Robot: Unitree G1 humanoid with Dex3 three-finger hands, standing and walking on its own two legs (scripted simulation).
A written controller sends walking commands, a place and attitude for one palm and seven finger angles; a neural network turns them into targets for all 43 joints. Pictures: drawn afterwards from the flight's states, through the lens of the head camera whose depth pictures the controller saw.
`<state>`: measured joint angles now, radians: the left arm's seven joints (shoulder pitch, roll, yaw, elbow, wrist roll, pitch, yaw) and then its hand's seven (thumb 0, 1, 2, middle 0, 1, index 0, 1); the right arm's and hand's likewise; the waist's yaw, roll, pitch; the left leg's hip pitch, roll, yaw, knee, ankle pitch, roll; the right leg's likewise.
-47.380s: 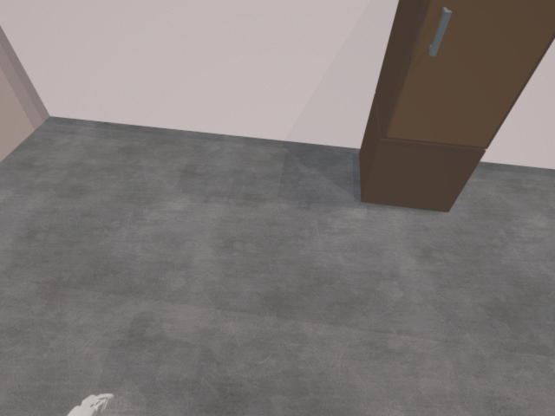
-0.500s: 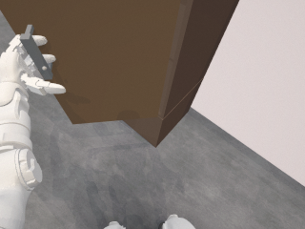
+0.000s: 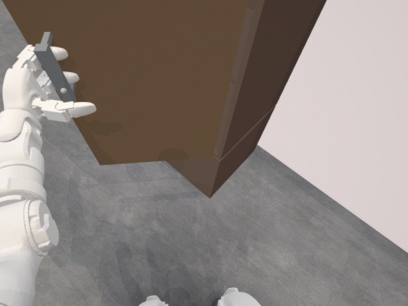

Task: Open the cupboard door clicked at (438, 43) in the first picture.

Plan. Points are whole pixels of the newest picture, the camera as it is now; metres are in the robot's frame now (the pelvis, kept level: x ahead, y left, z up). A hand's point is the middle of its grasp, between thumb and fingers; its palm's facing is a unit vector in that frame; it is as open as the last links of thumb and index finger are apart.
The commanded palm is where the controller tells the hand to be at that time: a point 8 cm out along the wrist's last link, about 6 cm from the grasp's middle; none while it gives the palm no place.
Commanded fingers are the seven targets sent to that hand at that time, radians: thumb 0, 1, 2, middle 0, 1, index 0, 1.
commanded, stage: close the thumb around the handle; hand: left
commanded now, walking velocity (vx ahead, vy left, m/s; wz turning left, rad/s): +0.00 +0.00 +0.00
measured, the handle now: (59, 70) +0.55 +0.25 +0.11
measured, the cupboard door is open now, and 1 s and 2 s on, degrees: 48 60 90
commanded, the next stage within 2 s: pull the door open along its arc in 0.46 s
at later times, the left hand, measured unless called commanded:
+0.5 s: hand (71, 88) +0.51 +0.22 +0.11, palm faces +0.03 -1.00 +0.01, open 5.4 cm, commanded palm +0.48 +0.28 +0.11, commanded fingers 0.00 0.90 0.90 -0.40 -1.35 -0.40 -1.35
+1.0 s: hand (74, 122) +0.43 +0.20 +0.11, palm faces +0.00 -1.00 +0.01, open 5.5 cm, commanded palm +0.36 +0.25 +0.11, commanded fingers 0.00 0.90 0.90 -0.40 -1.35 -0.40 -1.35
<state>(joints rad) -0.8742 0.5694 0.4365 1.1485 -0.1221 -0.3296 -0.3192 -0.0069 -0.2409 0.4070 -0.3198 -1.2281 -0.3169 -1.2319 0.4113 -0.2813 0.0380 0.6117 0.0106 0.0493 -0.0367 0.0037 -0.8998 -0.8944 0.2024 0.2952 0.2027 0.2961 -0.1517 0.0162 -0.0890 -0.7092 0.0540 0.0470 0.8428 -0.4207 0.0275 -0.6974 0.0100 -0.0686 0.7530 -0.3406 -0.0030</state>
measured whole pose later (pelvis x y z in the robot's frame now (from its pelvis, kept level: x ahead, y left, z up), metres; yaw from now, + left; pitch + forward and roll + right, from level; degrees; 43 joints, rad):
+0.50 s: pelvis +0.00 +0.00 +0.00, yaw +0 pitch +18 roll -3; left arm -0.91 0.58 0.45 1.18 -0.11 -0.32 -0.32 0.02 0.79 0.84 -0.40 -1.34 -0.38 -1.35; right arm 0.42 -0.28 0.04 0.62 0.01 0.05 -0.04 0.00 -0.90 -0.89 0.20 0.30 0.20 0.30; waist -0.17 0.02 -0.08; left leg -0.73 0.06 0.05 0.85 -0.43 0.03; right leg -0.72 0.01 -0.07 0.76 -0.35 0.00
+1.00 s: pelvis +0.02 +0.00 +0.01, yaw -1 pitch +13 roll -2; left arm -0.41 0.36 0.34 0.64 -0.24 -0.24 -0.28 0.02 0.77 0.77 -0.37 -1.35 -0.38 -1.35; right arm 0.39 -0.26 0.01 0.55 0.04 0.05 0.00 0.01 -0.90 -0.89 0.20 0.30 0.20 0.30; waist -0.09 0.04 -0.13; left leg -0.56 0.05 0.08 0.76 -0.43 0.03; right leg -0.56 0.01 -0.04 0.68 -0.34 0.00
